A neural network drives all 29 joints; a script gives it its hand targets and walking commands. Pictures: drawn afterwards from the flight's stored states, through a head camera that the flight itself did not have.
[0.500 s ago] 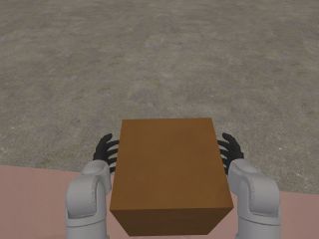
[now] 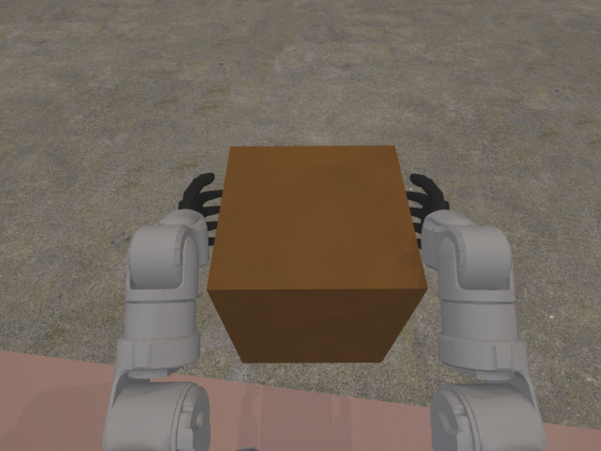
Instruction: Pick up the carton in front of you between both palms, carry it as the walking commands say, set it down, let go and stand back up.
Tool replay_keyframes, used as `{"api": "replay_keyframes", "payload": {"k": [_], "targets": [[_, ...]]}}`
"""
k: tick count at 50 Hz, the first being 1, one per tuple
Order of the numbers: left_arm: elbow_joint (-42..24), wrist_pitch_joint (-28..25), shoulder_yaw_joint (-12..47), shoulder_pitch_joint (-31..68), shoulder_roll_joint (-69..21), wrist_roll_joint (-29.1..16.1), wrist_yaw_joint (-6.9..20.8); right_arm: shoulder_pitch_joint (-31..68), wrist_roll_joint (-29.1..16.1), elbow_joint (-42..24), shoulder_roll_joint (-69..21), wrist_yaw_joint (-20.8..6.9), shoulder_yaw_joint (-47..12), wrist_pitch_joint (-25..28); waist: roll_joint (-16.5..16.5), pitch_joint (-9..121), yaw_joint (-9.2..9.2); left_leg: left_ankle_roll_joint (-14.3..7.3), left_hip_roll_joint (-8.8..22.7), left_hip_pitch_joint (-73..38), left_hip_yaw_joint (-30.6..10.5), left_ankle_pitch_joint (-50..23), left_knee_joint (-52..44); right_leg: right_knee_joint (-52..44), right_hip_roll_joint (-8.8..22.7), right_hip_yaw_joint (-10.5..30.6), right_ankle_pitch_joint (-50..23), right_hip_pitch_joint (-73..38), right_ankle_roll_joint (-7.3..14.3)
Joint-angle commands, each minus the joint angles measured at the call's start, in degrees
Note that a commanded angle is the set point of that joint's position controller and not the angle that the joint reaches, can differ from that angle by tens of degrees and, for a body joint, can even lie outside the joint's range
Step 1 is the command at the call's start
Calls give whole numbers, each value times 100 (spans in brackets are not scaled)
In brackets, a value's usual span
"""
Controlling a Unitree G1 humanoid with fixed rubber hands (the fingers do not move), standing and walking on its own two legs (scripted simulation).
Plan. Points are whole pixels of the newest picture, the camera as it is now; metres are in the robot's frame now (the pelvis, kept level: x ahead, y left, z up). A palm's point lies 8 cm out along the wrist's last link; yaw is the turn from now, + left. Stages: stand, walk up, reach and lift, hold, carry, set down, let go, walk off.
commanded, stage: carry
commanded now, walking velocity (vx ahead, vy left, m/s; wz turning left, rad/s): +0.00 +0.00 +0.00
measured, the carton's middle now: (312, 263) +0.35 +0.00 +0.05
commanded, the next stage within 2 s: none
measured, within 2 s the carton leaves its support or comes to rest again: neither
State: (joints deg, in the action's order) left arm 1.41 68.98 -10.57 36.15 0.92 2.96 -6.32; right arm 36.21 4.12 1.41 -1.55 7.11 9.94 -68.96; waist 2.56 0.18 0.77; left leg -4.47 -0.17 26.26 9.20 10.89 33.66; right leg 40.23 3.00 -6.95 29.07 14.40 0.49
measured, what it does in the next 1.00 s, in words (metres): steps on the spot: right foot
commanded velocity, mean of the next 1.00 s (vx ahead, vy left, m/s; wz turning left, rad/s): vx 0.00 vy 0.00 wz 0.00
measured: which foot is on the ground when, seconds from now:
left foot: down 0.00-1.00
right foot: down 0.00-0.40, up 0.42-0.50, down 0.52-1.00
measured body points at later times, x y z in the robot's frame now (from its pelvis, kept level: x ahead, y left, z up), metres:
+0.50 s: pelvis +0.07 -0.03 +0.02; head +0.15 -0.04 +0.46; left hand +0.46 +0.11 +0.12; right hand +0.45 -0.19 +0.12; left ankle +0.08 +0.08 -0.72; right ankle +0.04 -0.12 -0.71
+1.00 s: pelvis +0.07 -0.05 +0.01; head +0.08 -0.05 +0.46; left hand +0.43 +0.11 +0.12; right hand +0.44 -0.19 +0.12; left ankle +0.07 +0.08 -0.72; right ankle +0.07 -0.12 -0.72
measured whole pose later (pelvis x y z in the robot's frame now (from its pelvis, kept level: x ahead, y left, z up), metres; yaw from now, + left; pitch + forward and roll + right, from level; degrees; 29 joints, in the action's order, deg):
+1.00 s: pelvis +0.07 -0.05 +0.01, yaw +1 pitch +2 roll +0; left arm 8.5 69.4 -12.4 37.2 -0.3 3.5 -6.7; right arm 37.8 3.7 8.7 -1.1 7.4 11.5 -70.0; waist 0.2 2.4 -0.4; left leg 0.7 2.5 17.1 4.3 17.5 32.9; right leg 33.2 -1.4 -4.9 18.3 16.9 3.8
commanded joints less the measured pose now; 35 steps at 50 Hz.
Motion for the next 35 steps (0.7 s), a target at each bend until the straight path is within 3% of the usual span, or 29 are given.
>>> {"api": "replay_keyframes", "payload": {"k": [1, 2, 3, 4, 6, 8, 11, 13, 17, 18, 19, 20, 21, 22, 23, 24, 25, 26, 27, 28, 29, 30, 33, 35], "targets": [[-126, 17, 3639, 4008, -5829, -2429, 1254, 3863, -2501, -30, -5511, -1335, -3459, 67, -1181, 2942, -110, -542, 1507, -3054, -1582, -4391, -432, -922, -6, 364, -459, 266, -25], [-76, 4, 3591, 4192, -6032, -2476, 1252, 4062, -2547, -20, -5713, -1336, -3439, 86, -1108, 3013, -166, -349, 1313, -2883, -1283, -4115, -275, -1325, 30, 346, -1050, -139, -33], [-19, -20, 3544, 4313, -6223, -2501, 1257, 4231, -2561, -39, -5855, -1333, -3410, 97, -820, 3052, -172, -231, 1158, -2681, -1030, -3974, -89, -1151, 147, 408, -1803, -408, -26], [2, -46, 3494, 4431, -6328, -2513, 1255, 4396, -2576, -64, -5995, -1329, -3379, 95, -438, 3035, -132, -173, 1020, -2506, -862, -4109, 90, -722, 256, 450, -2971, -598, 1], [139, -48, 3431, 4384, -6543, -2553, 1271, 4385, -2520, -20, -6063, -1289, -3277, 98, -285, 3154, -82, -171, 940, -2370, -742, -4571, 314, -444, 316, 437, -4010, -772, -4], [44, -60, 3390, 4362, -6662, -2559, 1271, 4402, -2479, -140, -6155, -1249, -3263, 91, -392, 3282, -49, -273, 980, -2663, -760, -5334, 379, -353, 215, 397, -3849, -516, -38], [-416, -37, 3434, 4445, -6710, -2527, 1221, 4546, -2496, -596, -6251, -1194, -3381, 52, -685, 3257, -43, -436, 1060, -3161, -885, -6037, 259, -1069, -39, 272, -2618, -203, -88], [-655, 1, 3492, 4404, -6578, -2478, 1176, 4507, -2509, -832, -6194, -1153, -3501, 13, -576, 3259, -58, -399, 917, -2983, -780, -5585, 286, -1338, -56, 232, -3389, -629, -82], [-730, 15, 3634, 3994, -6340, -2335, 1198, 4130, -2378, -894, -6086, -1143, -3740, 9, 305, 3321, -64, -33, 142, -1787, -102, -2628, -297, -357, 342, 381, -7351, -2009, 139], [-814, 0, 3690, 4016, -6314, -2319, 1222, 4139, -2377, -932, -6097, -1167, -3802, 28, 327, 3279, -34, 12, 27, -2007, -16, -2610, -597, -83, 342, 354, -7566, -1851, 152], [-885, -16, 3738, 4051, -6276, -2299, 1242, 4159, -2398, -969, -6085, -1193, -3856, 41, 88, 3293, 59, -32, 124, -2714, -107, -3558, -705, 283, 252, 282, -6790, -1219, 88], [-938, -26, 3773, 4067, -6221, -2271, 1256, 4095, -2437, -952, -6070, -1215, -3907, 48, -487, 3339, 212, -290, 555, -3954, -548, -5512, -476, 710, 42, 201, -4683, 111, -27], [-927, -23, 3809, 4022, -6246, -2250, 1269, 4015, -2467, -876, -6090, -1232, -3969, 58, -1322, 3257, 349, -797, 1322, -5428, -1416, -7649, -61, 792, -339, 321, -352, 2017, -82], [-786, -23, 3791, 3878, -6215, -2223, 1270, 3995, -2462, -797, -6068, -1242, -4012, 53, -1268, 3239, 314, -998, 1677, -5540, -1609, -7658, -69, 325, -237, 707, 556, 2286, 0], [-749, -20, 3752, 3793, -6114, -2167, 1269, 3980, -2481, -766, -6098, -1263, -4054, 57, -939, 3165, 276, -950, 1720, -5159, -1560, -6976, -128, -519, -140, 796, 256, 1953, 64], [-670, -5, 3713, 3701, -6063, -2113, 1273, 4018, -2526, -784, -6114, -1288, -4076, 64, -788, 3168, 157, -714, 1500, -4505, -1214, -5998, -119, -1469, -156, 660, -547, 1145, 96], [-577, 9, 3675, 3619, -6063, -2061, 1287, 4045, -2571, -753, -6105, -1314, -4106, 73, -820, 3204, 21, -420, 1210, -3611, -830, -4874, -44, -2128, -239, 368, -2025, 35, 86], [-484, 22, 3628, 3591, -6025, -2021, 1318, 4034, -2568, -669, -6101, -1333, -4107, 84, -918, 3193, -99, -77, 971, -2436, -683, -3178, -165, -2040, 6, 516, -3107, -1074, 130], [-304, 31, 3533, 3472, -5965, -2030, 1363, 3967, -2510, -531, -6085, -1350, -4061, 90, -60, 3194, -149, 274, 663, -1319, -395, -372, 123, -1625, 975, 1392, -5985, -1947, 341], [-237, -34, 3527, 3605, -5966, -1970, 1381, 4112, -2514, -502, -6156, -1379, -4003, 52, 1084, 2951, -169, 402, 254, -978, -452, 1286, -125, -1260, 1295, 1555, -7345, -1801, 796], [-178, -46, 3514, 3665, -6002, -1987, 1407, 4270, -2529, -420, -6188, -1391, -3986, 62, 972, 2794, -124, 454, 308, -869, -510, 1370, -19, -1205, 1253, 1437, -7298, -1846, 858], [-168, -73, 3550, 3726, -6047, -2038, 1433, 4304, -2537, -342, -6223, -1400, -3980, 81, 701, 2670, -170, 499, 287, -815, -482, 1019, 4, -1160, 1151, 1327, -7070, -1814, 812], [-304, -133, 3650, 4071, -6106, -2221, 1441, 4300, -2595, -165, -6346, -1396, -3895, 132, 576, 2745, -100, 541, 304, -1034, -489, 123, -275, -865, 879, 1058, -7380, -1887, 671], [-385, -121, 3651, 4169, -6119, -2297, 1399, 4305, -2612, -166, -6282, -1369, -3788, 121, 267, 2917, -133, 484, 411, -1555, -552, -707, -143, -788, 788, 1031, -6962, -1600, 554]]}}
